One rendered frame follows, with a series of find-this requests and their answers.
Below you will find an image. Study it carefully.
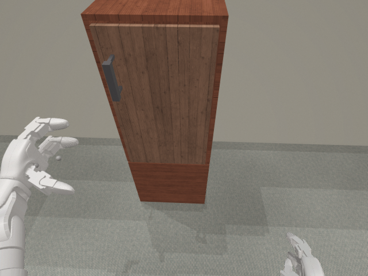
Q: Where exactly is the handle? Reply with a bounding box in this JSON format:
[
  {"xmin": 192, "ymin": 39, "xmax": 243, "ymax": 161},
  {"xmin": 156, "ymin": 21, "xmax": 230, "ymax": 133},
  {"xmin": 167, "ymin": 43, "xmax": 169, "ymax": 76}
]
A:
[{"xmin": 102, "ymin": 55, "xmax": 122, "ymax": 102}]

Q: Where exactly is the cupboard door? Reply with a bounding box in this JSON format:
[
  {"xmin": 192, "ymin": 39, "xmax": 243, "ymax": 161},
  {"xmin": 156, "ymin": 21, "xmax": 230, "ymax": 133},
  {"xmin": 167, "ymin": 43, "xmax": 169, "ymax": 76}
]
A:
[{"xmin": 89, "ymin": 23, "xmax": 220, "ymax": 164}]

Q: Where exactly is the robot right hand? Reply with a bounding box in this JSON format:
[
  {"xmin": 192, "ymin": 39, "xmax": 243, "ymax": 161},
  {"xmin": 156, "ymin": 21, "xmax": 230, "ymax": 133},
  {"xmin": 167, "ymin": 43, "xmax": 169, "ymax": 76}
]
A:
[{"xmin": 281, "ymin": 232, "xmax": 325, "ymax": 276}]

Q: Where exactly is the left robot forearm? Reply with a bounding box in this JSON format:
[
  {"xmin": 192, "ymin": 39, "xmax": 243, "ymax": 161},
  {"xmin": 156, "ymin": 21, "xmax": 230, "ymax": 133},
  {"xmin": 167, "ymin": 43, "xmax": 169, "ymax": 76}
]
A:
[{"xmin": 0, "ymin": 178, "xmax": 32, "ymax": 276}]

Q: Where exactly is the robot left hand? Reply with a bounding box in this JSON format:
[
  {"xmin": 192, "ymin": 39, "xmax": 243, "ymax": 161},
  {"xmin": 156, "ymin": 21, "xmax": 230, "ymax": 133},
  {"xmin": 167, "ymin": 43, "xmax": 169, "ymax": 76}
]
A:
[{"xmin": 0, "ymin": 117, "xmax": 79, "ymax": 196}]

